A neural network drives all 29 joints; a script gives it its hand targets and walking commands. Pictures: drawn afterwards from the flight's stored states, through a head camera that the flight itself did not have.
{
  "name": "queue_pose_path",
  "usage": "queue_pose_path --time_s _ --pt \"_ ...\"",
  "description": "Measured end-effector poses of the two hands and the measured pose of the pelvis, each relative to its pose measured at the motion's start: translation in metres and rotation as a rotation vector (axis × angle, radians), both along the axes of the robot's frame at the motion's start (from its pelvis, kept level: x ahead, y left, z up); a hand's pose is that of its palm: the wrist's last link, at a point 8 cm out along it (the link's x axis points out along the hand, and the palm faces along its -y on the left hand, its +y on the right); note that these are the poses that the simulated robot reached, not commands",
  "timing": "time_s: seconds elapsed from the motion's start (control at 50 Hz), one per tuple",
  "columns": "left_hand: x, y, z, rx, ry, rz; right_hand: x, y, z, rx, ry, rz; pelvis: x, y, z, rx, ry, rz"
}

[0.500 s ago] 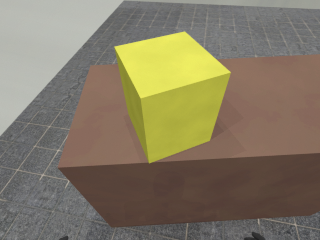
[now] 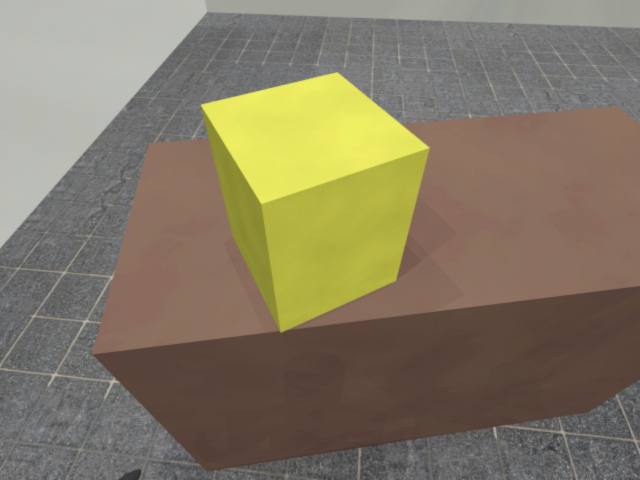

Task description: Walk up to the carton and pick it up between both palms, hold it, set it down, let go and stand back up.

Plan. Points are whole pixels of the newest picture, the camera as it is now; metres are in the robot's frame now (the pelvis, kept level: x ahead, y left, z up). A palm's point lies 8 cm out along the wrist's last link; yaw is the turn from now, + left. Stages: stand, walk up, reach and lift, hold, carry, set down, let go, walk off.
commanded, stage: walk up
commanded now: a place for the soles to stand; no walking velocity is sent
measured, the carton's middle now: (309, 202) +0.46 +0.02 +0.10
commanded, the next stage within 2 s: reach and lift in 0.44 s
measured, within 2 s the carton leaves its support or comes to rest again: neither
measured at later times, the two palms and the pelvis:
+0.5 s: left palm out of the picture +0.10 +0.27 -0.11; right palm out of the picture +0.07 -0.26 -0.14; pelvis +0.00 +0.00 -0.01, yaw +3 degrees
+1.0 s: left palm out of the picture +0.14 +0.21 -0.05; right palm (540, 476) +0.16 -0.27 -0.08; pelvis -0.01 -0.04 +0.01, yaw +8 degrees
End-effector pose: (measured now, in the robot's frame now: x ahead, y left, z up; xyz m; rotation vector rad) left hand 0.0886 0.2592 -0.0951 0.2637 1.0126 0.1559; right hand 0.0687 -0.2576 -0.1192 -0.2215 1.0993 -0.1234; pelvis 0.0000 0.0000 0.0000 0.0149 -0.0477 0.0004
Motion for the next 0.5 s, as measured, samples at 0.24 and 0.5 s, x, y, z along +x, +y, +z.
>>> queue_pose_path --time_s 0.24,0.5 --pt "0.002 -0.003 0.002 0.012 0.018 -0.018 -0.013 -0.003 -0.005 0.005 0.037 -0.031 0.004 0.003 0.001 0.004 0.012 -0.010" --pt "0.008 0.007 -0.017 0.036 0.141 0.035 -0.002 -0.005 -0.021 0.015 0.018 -0.012 0.000 0.002 -0.012 0.000 0.044 0.045"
